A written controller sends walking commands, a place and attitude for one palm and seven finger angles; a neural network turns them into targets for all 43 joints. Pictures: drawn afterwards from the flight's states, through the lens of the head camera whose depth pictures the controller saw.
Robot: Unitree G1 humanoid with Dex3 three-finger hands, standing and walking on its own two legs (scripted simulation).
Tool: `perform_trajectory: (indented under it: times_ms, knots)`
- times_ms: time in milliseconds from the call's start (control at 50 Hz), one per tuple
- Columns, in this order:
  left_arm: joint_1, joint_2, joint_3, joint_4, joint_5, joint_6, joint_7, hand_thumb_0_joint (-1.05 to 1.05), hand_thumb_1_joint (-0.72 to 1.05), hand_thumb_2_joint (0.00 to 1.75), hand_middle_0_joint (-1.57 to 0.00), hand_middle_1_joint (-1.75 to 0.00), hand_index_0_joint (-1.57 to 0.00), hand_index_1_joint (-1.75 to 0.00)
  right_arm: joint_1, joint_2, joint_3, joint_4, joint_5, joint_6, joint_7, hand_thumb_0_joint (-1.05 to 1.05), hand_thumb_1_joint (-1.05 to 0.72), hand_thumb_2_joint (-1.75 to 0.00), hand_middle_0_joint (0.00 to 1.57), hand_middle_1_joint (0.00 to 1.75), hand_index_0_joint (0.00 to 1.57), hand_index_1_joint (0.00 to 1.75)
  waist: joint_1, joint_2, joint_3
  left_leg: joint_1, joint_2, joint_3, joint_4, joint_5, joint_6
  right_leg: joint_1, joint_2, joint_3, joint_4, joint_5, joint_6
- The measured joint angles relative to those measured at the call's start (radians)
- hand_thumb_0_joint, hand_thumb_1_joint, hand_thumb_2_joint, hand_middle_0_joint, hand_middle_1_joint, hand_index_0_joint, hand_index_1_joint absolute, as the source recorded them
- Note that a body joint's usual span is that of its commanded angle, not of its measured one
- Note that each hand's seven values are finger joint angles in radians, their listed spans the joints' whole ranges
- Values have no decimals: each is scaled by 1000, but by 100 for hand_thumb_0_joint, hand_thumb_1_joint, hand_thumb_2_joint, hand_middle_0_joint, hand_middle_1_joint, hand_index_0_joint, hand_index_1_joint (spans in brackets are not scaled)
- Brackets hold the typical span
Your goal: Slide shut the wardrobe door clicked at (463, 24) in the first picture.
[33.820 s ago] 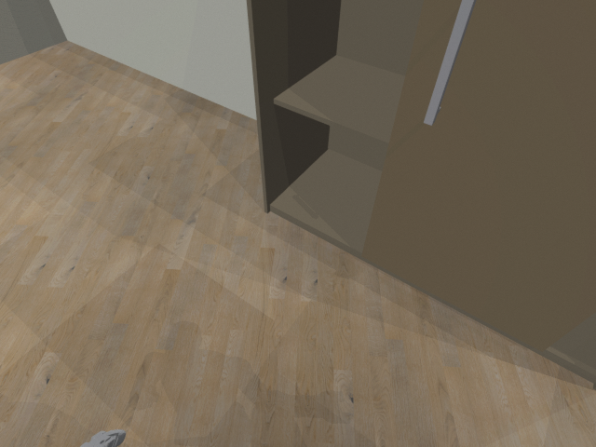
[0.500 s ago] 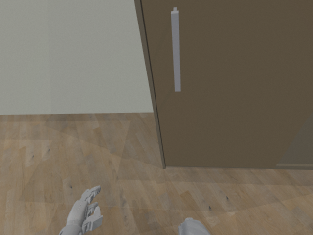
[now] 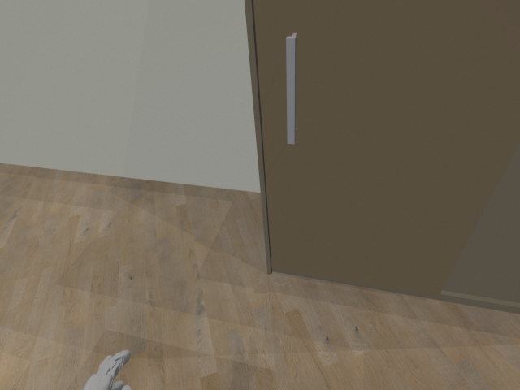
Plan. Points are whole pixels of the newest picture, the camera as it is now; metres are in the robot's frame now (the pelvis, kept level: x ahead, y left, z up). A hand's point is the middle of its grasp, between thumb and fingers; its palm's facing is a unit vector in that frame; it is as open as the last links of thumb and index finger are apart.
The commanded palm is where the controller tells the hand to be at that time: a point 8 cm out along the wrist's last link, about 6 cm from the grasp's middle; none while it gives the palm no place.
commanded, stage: stop stepping back and stand still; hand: right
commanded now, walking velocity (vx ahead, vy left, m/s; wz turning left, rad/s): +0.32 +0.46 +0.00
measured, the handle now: (292, 92) +0.82 -0.05 +0.15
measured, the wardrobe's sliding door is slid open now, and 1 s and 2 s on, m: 0.00 0.00 0.00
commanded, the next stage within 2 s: let the arm hang, fingers relaxed in 0.60 s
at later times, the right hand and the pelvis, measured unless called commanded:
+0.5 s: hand out of the picture +0.16 -0.31 +0.19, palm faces +0.49 +0.80 -0.34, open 7.4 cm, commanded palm +0.08 -0.34 +0.21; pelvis -0.06 -0.04 +0.01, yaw +0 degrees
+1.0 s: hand out of the picture +0.05 -0.19 -0.14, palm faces +0.06 +0.98 -0.17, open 7.0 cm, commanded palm none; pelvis -0.04 -0.03 +0.01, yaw -2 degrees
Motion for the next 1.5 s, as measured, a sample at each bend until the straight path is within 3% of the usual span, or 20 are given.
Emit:
perform_trajectory:
  times_ms: [60,140,160,180,200,260,320,400,500,600,640,700,740,780,860,900,960,1000,1120,1500]
  knots:
    - [-38,-73,-2,-9,9,4,-31,2,90,90,-20,-30,-20,-30,73,-31,-18,-17,2,-12,34,2,-90,-90,20,30,20,30,32,38,56,-75,-42,-40,250,31,-25,11,8,-29,12,87,38]
    - [9,-122,-23,-46,17,14,-67,2,90,90,-20,-30,-20,-30,211,-48,19,-119,-13,-33,62,2,-90,-90,20,30,20,30,36,-7,65,22,-81,68,74,35,-5,9,-40,-23,-52,76,42]
    - [25,-126,-26,-59,16,18,-68,2,90,90,-20,-30,-20,-30,238,-68,21,-145,-18,-35,64,2,-89,-90,20,30,21,30,30,-14,58,70,-84,77,-23,3,12,-23,-41,-21,-18,5,35]
    - [38,-133,-29,-72,11,22,-69,2,90,90,-20,-30,-20,-30,258,-107,5,-177,-22,-35,62,2,-89,-90,21,30,21,30,18,18,42,112,-65,24,-151,-68,55,-87,-10,-36,76,-65,32]
    - [30,-127,-32,-66,2,23,-65,1,90,90,-20,-30,-20,-30,256,-122,-6,-192,-23,-43,60,2,-89,-90,21,30,21,30,-6,27,46,91,-51,1,-193,25,74,-155,8,-34,214,-97,31]
    - [-18,-95,-32,15,3,27,-49,2,90,90,-20,-30,-20,-30,224,-110,-27,-160,-16,-63,50,2,-89,-90,21,30,22,30,-43,1,73,57,-44,3,-164,183,49,-227,22,-21,451,-72,26]
    - [-14,-75,-25,43,1,19,-25,2,90,90,-20,-30,-20,-30,195,-65,-30,-79,-11,-56,31,1,-89,-90,21,30,22,30,-55,0,51,77,-16,0,-214,187,32,-165,32,-73,337,-69,10]
    - [-5,-27,-20,5,6,-26,0,2,90,90,-20,-30,-20,-30,156,-5,-6,-29,-14,-38,3,1,-89,-90,21,30,21,30,-44,-18,47,59,7,1,-157,143,9,32,40,-109,-67,-5,-24]
    - [-80,-68,-14,-5,3,-36,-29,2,90,90,-20,-30,-20,-30,113,-6,15,-10,-34,-37,25,2,-89,-90,20,30,21,30,-4,7,119,-55,-11,-31,156,96,-23,50,54,-116,-73,102,-22]
    - [-52,-98,-37,-67,2,-24,-58,1,90,90,-20,-30,-20,-30,250,-60,5,-128,-30,-62,37,2,-89,-90,21,30,21,30,8,-45,110,40,-31,61,-126,117,-25,58,11,-98,-144,130,-5]
    - [-33,-104,-44,-93,-1,-12,-58,1,90,90,-20,-30,-20,-30,297,-108,-30,-152,-24,-70,34,2,-89,-90,21,30,21,30,-1,-39,92,108,-28,43,-277,124,-2,20,14,-105,-94,93,0]
    - [-56,-74,-38,-58,-7,-5,-51,1,90,90,-20,-30,-20,-30,269,-103,-37,-118,-16,-71,27,2,-89,-90,21,30,21,30,-25,-73,113,87,-34,33,-244,238,-13,-16,24,-72,-5,49,8]
    - [-70,-34,-15,15,-5,-17,-85,1,90,90,-20,-30,-20,-30,168,-78,41,46,-48,-54,59,1,-89,-90,21,30,21,30,-23,-104,92,64,-15,51,-192,194,-31,-44,45,-55,25,56,-2]
    - [-93,9,-6,78,0,20,-98,1,90,90,-20,-30,-20,-30,59,-25,139,301,-58,32,99,1,-90,-90,20,30,21,30,-23,-125,63,20,15,45,-117,159,-48,-60,71,-58,40,27,-21]
    - [-134,28,-17,131,30,69,-89,1,90,90,-20,-30,-20,-30,-72,75,284,833,-55,184,138,1,-91,-90,19,30,20,30,23,-111,79,-39,4,-58,46,56,-68,-45,112,-76,17,41,-39]
    - [-134,19,-23,142,34,83,-88,1,90,90,-20,-30,-20,-30,-86,123,353,1024,-54,210,155,1,-91,-90,19,30,19,30,40,-87,102,-4,-4,-74,-41,108,-67,-28,119,-83,-9,57,-31]
    - [-125,10,-17,188,22,111,-89,1,91,90,-20,-30,-20,-30,-57,218,444,1229,-59,198,177,1,-92,-90,19,30,19,30,53,-76,129,40,-21,-65,-132,157,-22,-8,108,-72,-32,47,-8]
    - [-98,-1,-7,229,18,128,-84,1,91,90,-20,-30,-20,-29,-46,256,413,1283,-35,161,152,-3,-98,-90,20,30,21,30,46,-77,139,66,-36,-42,-189,175,-11,-7,103,-39,-41,10,-2]
    - [-42,-47,-1,356,18,137,-71,1,91,90,-19,-30,-20,-29,-62,206,417,1412,-53,144,154,-5,-101,-90,21,30,21,30,17,-63,163,129,-55,-34,-316,240,-10,72,94,-30,-168,130,-2]
    - [-36,-104,-14,480,13,107,-67,1,91,90,-20,-30,-20,-29,-65,219,430,1570,-53,138,149,1,-91,-90,20,30,20,30,15,-85,136,197,-28,-74,-429,309,-41,162,123,-73,-305,185,-31]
